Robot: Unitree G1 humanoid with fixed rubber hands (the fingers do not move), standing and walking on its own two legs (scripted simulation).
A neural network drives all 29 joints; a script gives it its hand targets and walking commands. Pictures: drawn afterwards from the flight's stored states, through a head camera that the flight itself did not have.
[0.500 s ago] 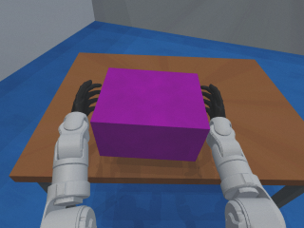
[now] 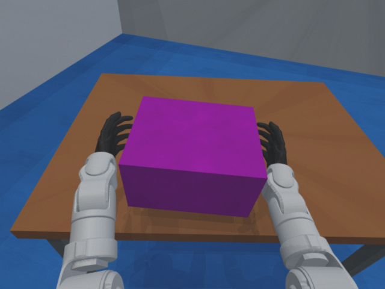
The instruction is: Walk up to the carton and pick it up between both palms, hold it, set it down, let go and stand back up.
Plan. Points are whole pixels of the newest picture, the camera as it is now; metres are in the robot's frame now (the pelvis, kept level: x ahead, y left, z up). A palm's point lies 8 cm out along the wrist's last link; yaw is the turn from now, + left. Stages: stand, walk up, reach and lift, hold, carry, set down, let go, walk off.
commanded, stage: set down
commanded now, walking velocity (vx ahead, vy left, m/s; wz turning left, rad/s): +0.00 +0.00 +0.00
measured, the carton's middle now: (193, 154) +0.40 +0.00 +0.10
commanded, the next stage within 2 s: none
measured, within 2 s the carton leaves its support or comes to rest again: neither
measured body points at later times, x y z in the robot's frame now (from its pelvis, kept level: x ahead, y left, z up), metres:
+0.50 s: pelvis +0.01 +0.00 +0.00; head +0.02 +0.03 +0.45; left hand +0.42 +0.16 +0.11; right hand +0.39 -0.19 +0.11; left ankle +0.01 +0.11 -0.75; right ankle -0.02 -0.13 -0.75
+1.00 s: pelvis +0.02 +0.00 +0.00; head +0.05 +0.03 +0.45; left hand +0.44 +0.16 +0.09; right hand +0.40 -0.19 +0.08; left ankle +0.01 +0.11 -0.75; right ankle -0.02 -0.13 -0.75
